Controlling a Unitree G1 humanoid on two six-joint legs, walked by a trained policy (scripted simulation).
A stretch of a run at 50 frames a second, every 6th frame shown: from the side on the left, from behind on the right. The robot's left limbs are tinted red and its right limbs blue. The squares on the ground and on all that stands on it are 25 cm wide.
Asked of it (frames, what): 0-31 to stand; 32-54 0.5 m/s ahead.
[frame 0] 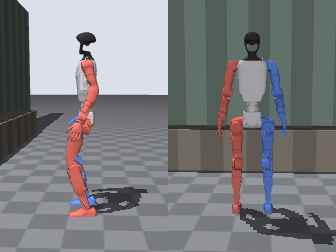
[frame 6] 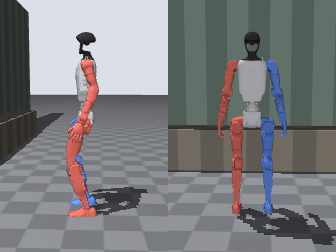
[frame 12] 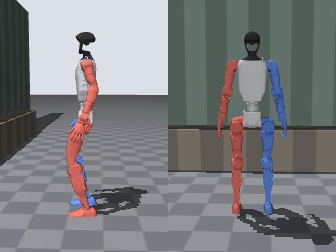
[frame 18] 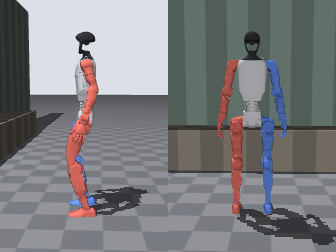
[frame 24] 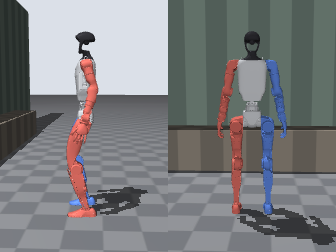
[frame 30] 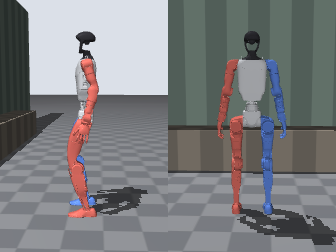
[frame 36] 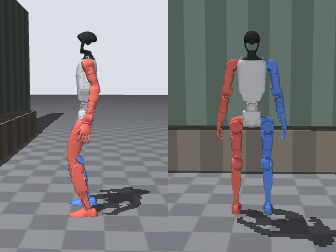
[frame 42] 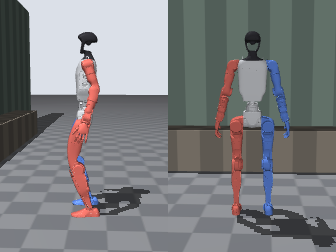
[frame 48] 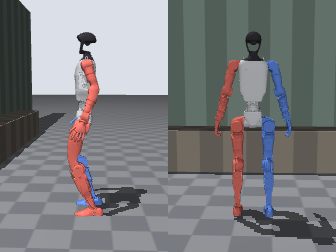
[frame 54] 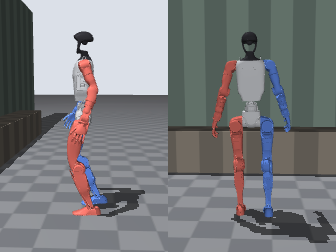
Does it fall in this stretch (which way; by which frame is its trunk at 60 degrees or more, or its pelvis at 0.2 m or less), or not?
no
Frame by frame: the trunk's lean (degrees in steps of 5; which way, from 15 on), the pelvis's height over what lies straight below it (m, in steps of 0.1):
0: 0, 0.8
6: 0, 0.8
12: 0, 0.8
18: 0, 0.8
24: 0, 0.8
30: 0, 0.8
36: 0, 0.8
42: 5, 0.8
48: 5, 0.8
54: 0, 0.8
